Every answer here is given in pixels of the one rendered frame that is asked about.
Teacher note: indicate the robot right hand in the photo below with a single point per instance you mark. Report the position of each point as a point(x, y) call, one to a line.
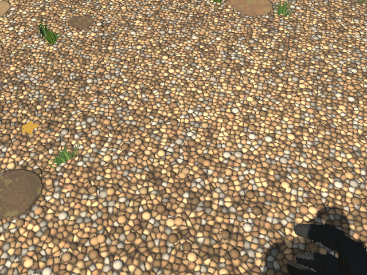
point(352, 256)

